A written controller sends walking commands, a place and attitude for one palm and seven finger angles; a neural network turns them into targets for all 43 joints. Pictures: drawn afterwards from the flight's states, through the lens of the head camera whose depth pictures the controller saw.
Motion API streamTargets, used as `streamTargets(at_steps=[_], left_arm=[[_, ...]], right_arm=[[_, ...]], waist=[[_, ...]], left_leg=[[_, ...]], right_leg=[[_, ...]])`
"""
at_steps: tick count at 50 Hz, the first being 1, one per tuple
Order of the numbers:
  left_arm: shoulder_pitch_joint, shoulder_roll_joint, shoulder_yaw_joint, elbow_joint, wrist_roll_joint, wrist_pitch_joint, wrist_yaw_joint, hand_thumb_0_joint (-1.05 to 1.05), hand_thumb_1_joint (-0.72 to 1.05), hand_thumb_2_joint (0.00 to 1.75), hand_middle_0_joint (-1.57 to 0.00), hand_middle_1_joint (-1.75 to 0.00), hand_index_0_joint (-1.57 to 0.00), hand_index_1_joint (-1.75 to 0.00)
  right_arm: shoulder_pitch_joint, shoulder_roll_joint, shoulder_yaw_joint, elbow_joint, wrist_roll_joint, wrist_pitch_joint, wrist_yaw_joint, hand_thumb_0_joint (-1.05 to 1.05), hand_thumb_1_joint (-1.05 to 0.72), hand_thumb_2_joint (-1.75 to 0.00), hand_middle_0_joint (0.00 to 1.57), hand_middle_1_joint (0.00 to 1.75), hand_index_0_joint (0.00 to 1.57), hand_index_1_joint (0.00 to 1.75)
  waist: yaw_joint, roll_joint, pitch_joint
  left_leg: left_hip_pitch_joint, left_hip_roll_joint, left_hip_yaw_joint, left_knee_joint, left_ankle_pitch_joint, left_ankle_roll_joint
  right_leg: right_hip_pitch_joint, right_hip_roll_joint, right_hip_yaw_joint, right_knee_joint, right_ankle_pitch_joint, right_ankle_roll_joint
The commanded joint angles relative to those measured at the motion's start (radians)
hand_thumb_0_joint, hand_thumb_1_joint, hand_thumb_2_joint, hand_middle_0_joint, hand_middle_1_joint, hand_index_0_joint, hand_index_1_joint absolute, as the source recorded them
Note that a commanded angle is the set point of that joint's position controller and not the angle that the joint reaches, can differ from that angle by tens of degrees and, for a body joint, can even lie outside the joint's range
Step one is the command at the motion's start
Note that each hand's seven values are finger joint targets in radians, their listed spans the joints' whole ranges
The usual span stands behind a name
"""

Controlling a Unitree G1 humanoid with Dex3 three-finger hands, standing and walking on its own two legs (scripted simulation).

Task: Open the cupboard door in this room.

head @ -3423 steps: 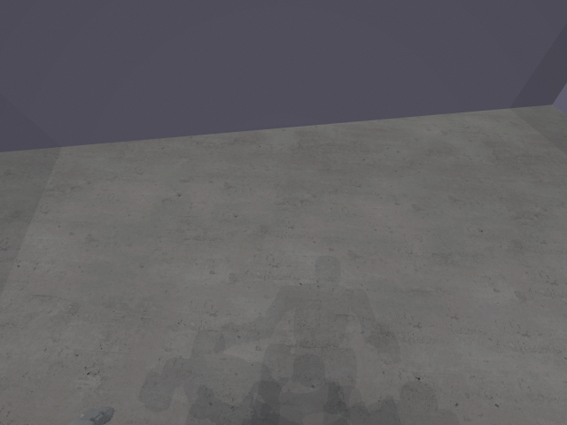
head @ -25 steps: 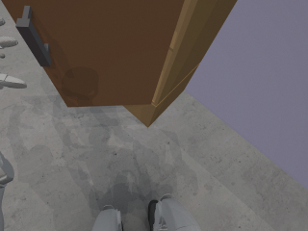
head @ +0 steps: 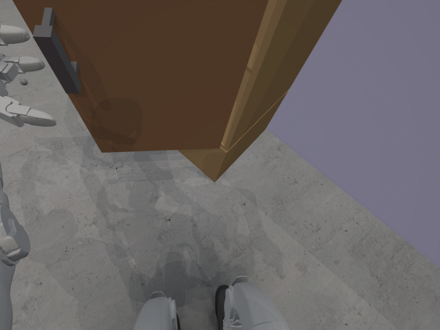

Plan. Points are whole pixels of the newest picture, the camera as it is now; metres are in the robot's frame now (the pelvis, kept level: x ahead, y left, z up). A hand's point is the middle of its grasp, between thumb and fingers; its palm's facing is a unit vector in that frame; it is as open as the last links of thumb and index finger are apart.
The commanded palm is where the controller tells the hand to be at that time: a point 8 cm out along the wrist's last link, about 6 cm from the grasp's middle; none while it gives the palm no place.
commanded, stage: slide the fingers in behind the handle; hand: left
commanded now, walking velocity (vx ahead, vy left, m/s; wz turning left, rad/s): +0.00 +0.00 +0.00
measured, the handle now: (61, 53) +0.57 +0.23 +0.07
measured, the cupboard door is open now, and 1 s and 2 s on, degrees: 47 47 49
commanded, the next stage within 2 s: close the thumb around the handle in 1.58 s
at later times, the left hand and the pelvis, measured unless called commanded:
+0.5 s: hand (46, 79) +0.51 +0.24 +0.07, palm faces +0.01 -1.00 -0.02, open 14.0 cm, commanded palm +0.49 +0.27 +0.07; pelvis +0.00 -0.01 +0.00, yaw +0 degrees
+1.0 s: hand (76, 77) +0.52 +0.20 +0.07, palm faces +0.02 -1.00 -0.02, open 14.0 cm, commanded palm +0.49 +0.23 +0.07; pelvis +0.01 -0.01 +0.00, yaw +0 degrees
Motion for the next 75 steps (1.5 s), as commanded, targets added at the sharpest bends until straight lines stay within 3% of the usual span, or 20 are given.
streamTargets(at_steps=[1,2,8,9,16,18,25,29,36,38,41,47,51,55,57,60,61,64,68,75], left_arm=[[-0.411,0.279,0.033,-0.233,-0.036,-0.077,-0.005,0.00,-0.50,0.30,-0.30,-1.20,-0.30,-1.20],[-0.418,0.236,0.003,-0.240,-0.045,-0.078,-0.010,0.00,-0.50,0.30,-0.30,-1.20,-0.30,-1.20],[-0.390,0.229,-0.002,-0.200,-0.031,-0.037,0.012,0.00,-0.50,0.30,-0.30,-1.20,-0.30,-1.20],[-0.385,0.270,0.030,-0.210,-0.028,-0.040,0.025,0.00,-0.50,0.30,-0.30,-1.20,-0.30,-1.20],[-0.407,0.281,0.038,-0.218,-0.016,-0.078,0.062,0.00,-0.50,0.30,-0.30,-1.20,-0.30,-1.20],[-0.393,0.287,0.042,-0.233,-0.012,-0.087,0.061,0.00,-0.50,0.30,-0.30,-1.20,-0.30,-1.20],[-0.385,0.214,0.000,-0.202,-0.036,-0.058,0.043,0.00,-0.50,0.30,-0.30,-1.20,-0.30,-1.20],[-0.402,0.166,-0.020,-0.276,-0.042,-0.081,0.057,0.00,-0.50,0.30,-0.30,-1.20,-0.30,-1.20],[-0.399,0.116,-0.045,-0.221,-0.026,-0.064,0.111,0.00,-0.50,0.30,-0.30,-1.20,-0.30,-1.20],[-0.412,0.147,-0.021,-0.263,-0.015,-0.083,0.129,0.00,-0.50,0.30,-0.30,-1.20,-0.30,-1.20],[-0.389,0.135,-0.017,-0.300,-0.014,-0.106,0.147,0.00,-0.50,0.30,-0.30,-1.20,-0.30,-1.20],[-0.361,0.019,-0.088,-0.289,-0.025,-0.096,0.149,0.00,-0.50,0.30,-0.30,-1.20,-0.30,-1.20],[-0.367,0.032,-0.074,-0.258,-0.021,-0.088,0.170,0.00,-0.50,0.30,-0.30,-1.20,-0.30,-1.20],[-0.356,-0.022,-0.118,-0.296,-0.011,-0.118,0.181,0.00,-0.50,0.30,-0.30,-1.20,-0.30,-1.20],[-0.396,-0.098,-0.178,-0.313,-0.020,-0.129,0.180,0.00,-0.50,0.30,-0.30,-1.20,-0.30,-1.20],[-0.419,-0.059,-0.148,-0.277,-0.017,-0.129,0.187,0.00,-0.50,0.30,-0.30,-1.20,-0.30,-1.20],[-0.434,-0.090,-0.178,-0.262,-0.013,-0.126,0.185,0.00,-0.50,0.30,-0.30,-1.20,-0.30,-1.20],[-0.442,-0.049,-0.149,-0.245,-0.006,-0.130,0.187,0.00,-0.50,0.30,-0.30,-1.20,-0.30,-1.20],[-0.442,-0.074,-0.168,-0.276,-0.013,-0.139,0.179,0.00,-0.50,0.30,-0.30,-1.20,-0.30,-1.20],[-0.474,-0.053,-0.159,-0.234,-0.008,-0.128,0.185,0.00,-0.50,0.30,-0.30,-1.20,-0.30,-1.20]], right_arm=[[0.205,-0.218,-0.083,-0.021,-0.006,-0.012,-0.021,0.00,-0.90,-0.90,0.20,0.30,0.20,0.30],[0.208,-0.214,-0.083,-0.023,-0.005,-0.013,-0.019,0.00,-0.90,-0.90,0.20,0.30,0.20,0.30],[0.204,-0.213,-0.080,-0.025,-0.002,-0.005,-0.015,0.00,-0.90,-0.90,0.20,0.30,0.20,0.30],[0.209,-0.215,-0.083,-0.025,-0.004,-0.005,-0.017,0.00,-0.90,-0.90,0.20,0.30,0.20,0.30],[0.196,-0.208,-0.079,-0.032,-0.004,-0.021,-0.015,0.00,-0.90,-0.90,0.20,0.30,0.20,0.30],[0.198,-0.208,-0.081,-0.032,-0.004,-0.022,-0.015,0.00,-0.90,-0.90,0.20,0.30,0.20,0.30],[0.199,-0.207,-0.082,-0.021,0.000,-0.020,-0.018,0.00,-0.90,-0.90,0.20,0.30,0.20,0.30],[0.201,-0.198,-0.089,-0.017,-0.004,-0.025,-0.013,0.00,-0.90,-0.90,0.20,0.30,0.20,0.30],[0.197,-0.192,-0.090,-0.015,-0.003,-0.021,-0.006,0.00,-0.90,-0.90,0.20,0.30,0.20,0.30],[0.197,-0.190,-0.091,-0.019,-0.006,-0.024,-0.005,0.00,-0.90,-0.90,0.20,0.30,0.20,0.30],[0.193,-0.183,-0.093,-0.023,-0.009,-0.027,0.002,0.00,-0.90,-0.90,0.20,0.30,0.20,0.30],[0.194,-0.179,-0.099,-0.024,-0.006,-0.023,0.009,0.00,-0.90,-0.90,0.20,0.30,0.20,0.30],[0.191,-0.175,-0.098,-0.019,-0.005,-0.024,0.007,0.00,-0.90,-0.90,0.20,0.30,0.20,0.30],[0.192,-0.171,-0.103,-0.010,-0.010,-0.030,0.015,0.00,-0.90,-0.90,0.20,0.30,0.20,0.30],[0.191,-0.165,-0.106,-0.004,-0.011,-0.035,0.018,0.00,-0.90,-0.90,0.20,0.30,0.20,0.30],[0.191,-0.176,-0.107,0.013,-0.011,-0.035,0.016,0.00,-0.90,-0.90,0.20,0.30,0.20,0.30],[0.186,-0.171,-0.106,0.014,-0.010,-0.039,0.016,0.00,-0.90,-0.90,0.20,0.30,0.20,0.30],[0.192,-0.175,-0.104,0.025,-0.011,-0.041,0.011,0.00,-0.90,-0.90,0.20,0.30,0.20,0.30],[0.187,-0.172,-0.105,0.024,-0.013,-0.046,0.012,0.00,-0.90,-0.90,0.20,0.30,0.20,0.30],[0.183,-0.178,-0.100,0.026,-0.012,-0.052,0.008,0.00,-0.90,-0.90,0.20,0.30,0.20,0.30]], waist=[[-0.002,0.232,-0.532],[-0.010,0.252,-0.539],[-0.003,0.222,-0.478],[0.003,0.196,-0.485],[0.000,0.188,-0.478],[0.015,0.223,-0.517],[-0.009,0.173,-0.495],[0.001,0.230,-0.554],[-0.009,0.159,-0.465],[0.009,0.218,-0.522],[0.017,0.206,-0.556],[0.005,0.182,-0.530],[0.004,0.117,-0.485],[0.010,0.183,-0.518],[-0.014,0.179,-0.502],[-0.017,0.133,-0.491],[-0.027,0.138,-0.479],[-0.018,0.160,-0.484],[-0.011,0.202,-0.537],[-0.029,0.141,-0.484]], left_leg=[[0.424,0.013,-0.125,-0.114,0.688,-0.071],[0.448,0.012,-0.128,-0.111,0.721,-0.073],[0.363,0.003,-0.105,-0.129,0.609,-0.053],[0.350,0.004,-0.106,-0.130,0.603,-0.051],[0.270,-0.008,-0.078,-0.130,0.483,-0.030],[0.308,-0.008,-0.084,-0.131,0.528,-0.038],[0.306,-0.005,-0.080,-0.125,0.536,-0.031],[0.391,0.000,-0.092,-0.118,0.631,-0.046],[0.316,-0.007,-0.087,-0.129,0.557,-0.037],[0.360,-0.007,-0.087,-0.123,0.600,-0.045],[0.377,-0.005,-0.085,-0.117,0.651,-0.049],[0.392,-0.003,-0.087,-0.127,0.675,-0.046],[0.305,-0.014,-0.071,-0.140,0.564,-0.034],[0.395,-0.006,-0.086,-0.134,0.655,-0.051],[0.425,-0.003,-0.093,-0.130,0.671,-0.052],[0.371,-0.009,-0.089,-0.131,0.581,-0.045],[0.357,-0.014,-0.086,-0.134,0.545,-0.041],[0.365,-0.015,-0.091,-0.131,0.567,-0.045],[0.423,-0.012,-0.100,-0.123,0.637,-0.055],[0.336,-0.019,-0.092,-0.129,0.508,-0.038]], right_leg=[[0.201,0.042,0.048,-0.030,0.280,-0.022],[0.187,0.044,0.046,-0.029,0.290,-0.024],[0.214,0.040,0.051,-0.042,0.273,-0.021],[0.238,0.040,0.053,-0.043,0.284,-0.021],[0.297,0.037,0.079,-0.043,0.276,-0.022],[0.299,0.036,0.075,-0.035,0.294,-0.025],[0.287,0.036,0.074,-0.046,0.314,-0.017],[0.266,0.037,0.067,-0.034,0.341,-0.021],[0.264,0.034,0.066,-0.039,0.316,-0.017],[0.266,0.032,0.070,-0.030,0.329,-0.020],[0.297,0.033,0.071,-0.025,0.370,-0.020],[0.289,0.035,0.064,-0.032,0.379,-0.020],[0.336,0.032,0.076,-0.041,0.374,-0.015],[0.286,0.030,0.067,-0.036,0.370,-0.019],[0.252,0.033,0.061,-0.038,0.362,-0.020],[0.268,0.031,0.068,-0.040,0.337,-0.017],[0.266,0.030,0.069,-0.042,0.325,-0.016],[0.263,0.027,0.069,-0.035,0.330,-0.021],[0.247,0.026,0.065,-0.030,0.342,-0.022],[0.258,0.025,0.071,-0.037,0.302,-0.019]])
